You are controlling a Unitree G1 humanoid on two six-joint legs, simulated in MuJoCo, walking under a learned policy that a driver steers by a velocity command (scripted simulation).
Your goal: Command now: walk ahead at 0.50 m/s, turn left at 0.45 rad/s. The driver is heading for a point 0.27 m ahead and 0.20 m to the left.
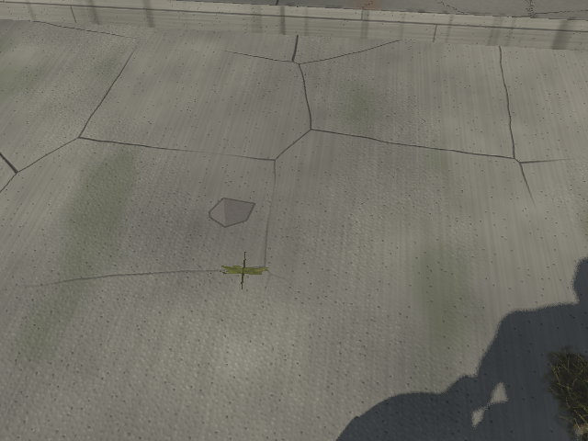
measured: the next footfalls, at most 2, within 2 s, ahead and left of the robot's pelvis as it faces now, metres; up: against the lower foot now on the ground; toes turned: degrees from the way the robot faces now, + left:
left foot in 0.28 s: +0.32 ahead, +0.16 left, +0.00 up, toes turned +13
right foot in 0.72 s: +0.40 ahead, -0.07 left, +0.00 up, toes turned +12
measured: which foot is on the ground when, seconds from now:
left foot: up 0.00-0.26, down 0.28-1.00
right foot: down 0.00-0.30, up 0.32-0.70, down 0.72-1.00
